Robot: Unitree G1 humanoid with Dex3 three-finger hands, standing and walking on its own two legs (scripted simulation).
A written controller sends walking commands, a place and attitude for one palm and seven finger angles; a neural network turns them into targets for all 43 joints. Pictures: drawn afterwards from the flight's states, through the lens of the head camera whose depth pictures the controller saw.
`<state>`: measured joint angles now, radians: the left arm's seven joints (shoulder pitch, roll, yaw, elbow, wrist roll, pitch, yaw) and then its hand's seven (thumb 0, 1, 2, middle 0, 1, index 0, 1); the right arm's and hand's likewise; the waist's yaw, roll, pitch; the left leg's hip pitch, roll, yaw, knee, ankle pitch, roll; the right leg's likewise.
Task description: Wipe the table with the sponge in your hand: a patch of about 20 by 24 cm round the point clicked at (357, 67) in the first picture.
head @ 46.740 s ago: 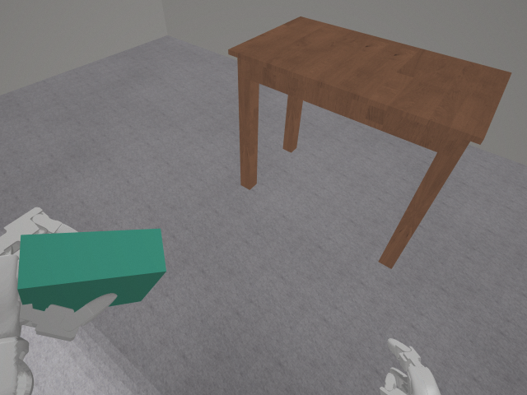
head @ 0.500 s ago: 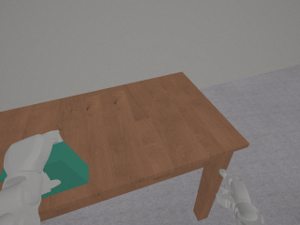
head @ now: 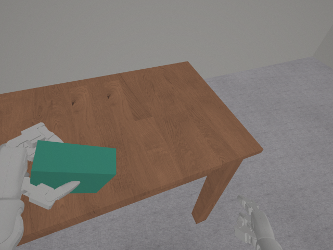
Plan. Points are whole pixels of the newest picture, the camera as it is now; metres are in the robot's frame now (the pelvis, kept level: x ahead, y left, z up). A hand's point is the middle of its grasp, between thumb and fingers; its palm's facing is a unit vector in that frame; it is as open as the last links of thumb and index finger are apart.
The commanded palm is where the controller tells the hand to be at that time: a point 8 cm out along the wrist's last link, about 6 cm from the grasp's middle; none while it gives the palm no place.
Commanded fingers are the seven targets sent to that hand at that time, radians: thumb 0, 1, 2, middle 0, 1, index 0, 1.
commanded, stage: step back with the hand held close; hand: left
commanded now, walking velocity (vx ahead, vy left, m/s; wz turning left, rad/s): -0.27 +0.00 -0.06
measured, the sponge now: (83, 171) +0.23 +0.19 +0.11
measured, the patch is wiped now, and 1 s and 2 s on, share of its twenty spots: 1.00 1.00 1.00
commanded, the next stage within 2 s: stop stepping back and stand still in 1.22 s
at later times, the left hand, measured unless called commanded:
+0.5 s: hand (23, 184) +0.18 +0.26 +0.16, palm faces +0.33 -0.85 -0.42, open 9.3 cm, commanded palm +0.13 +0.30 +0.19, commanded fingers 0.00 0.10 1.30 -1.20 -1.60 -1.20 -1.60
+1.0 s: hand out of the picture +0.09 +0.25 +0.18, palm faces +0.34 -0.85 -0.40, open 9.3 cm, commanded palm +0.03 +0.30 +0.19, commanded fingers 0.00 0.10 1.30 -1.20 -1.60 -1.20 -1.60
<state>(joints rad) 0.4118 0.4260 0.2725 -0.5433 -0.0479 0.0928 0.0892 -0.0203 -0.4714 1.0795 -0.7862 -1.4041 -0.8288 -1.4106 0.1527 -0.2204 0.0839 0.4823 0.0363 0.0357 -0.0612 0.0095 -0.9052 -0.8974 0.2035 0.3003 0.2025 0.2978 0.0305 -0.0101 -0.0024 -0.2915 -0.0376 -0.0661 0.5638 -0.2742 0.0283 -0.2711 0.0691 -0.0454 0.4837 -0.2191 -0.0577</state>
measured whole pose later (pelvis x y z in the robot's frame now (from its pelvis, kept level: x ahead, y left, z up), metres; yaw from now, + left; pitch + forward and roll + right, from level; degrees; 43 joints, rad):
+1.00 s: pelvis -0.12 +0.01 -0.01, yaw +2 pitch +5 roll -2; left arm 0.52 0.46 0.38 -0.68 -0.06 -0.15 0.13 -0.02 -0.48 1.08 -0.79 -1.40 -0.83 -1.41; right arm 0.21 -0.22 0.00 0.55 0.03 0.02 -0.07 0.01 -0.91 -0.90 0.20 0.30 0.20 0.30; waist -0.04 -0.07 -0.06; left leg -0.41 0.03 -0.04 0.73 -0.31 -0.01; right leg -0.42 0.02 -0.01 0.58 -0.24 0.00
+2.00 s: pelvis -0.45 -0.03 -0.03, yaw +2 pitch -2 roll -2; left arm 0.36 0.35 0.36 -0.42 -0.07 -0.09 0.08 -0.02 -0.48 1.08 -0.79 -1.41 -0.83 -1.42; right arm 0.24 -0.21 0.01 0.69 0.04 -0.07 -0.04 0.01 -0.91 -0.90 0.20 0.30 0.20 0.30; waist -0.02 0.04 -0.05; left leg -0.44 0.04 0.01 1.08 -0.46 0.05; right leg -0.48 0.01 -0.07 0.71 -0.21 -0.03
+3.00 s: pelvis -0.49 -0.01 -0.01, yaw -1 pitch -1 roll -2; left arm 0.52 0.37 0.34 -0.54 -0.05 -0.09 0.16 -0.02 -0.48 1.08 -0.79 -1.40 -0.83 -1.41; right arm 0.23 -0.19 0.03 0.64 0.02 -0.07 -0.07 0.01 -0.90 -0.90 0.20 0.30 0.20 0.30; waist -0.01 -0.02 -0.02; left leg -0.31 0.00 0.01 0.61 -0.29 0.03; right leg -0.29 -0.02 -0.03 0.56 -0.27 0.01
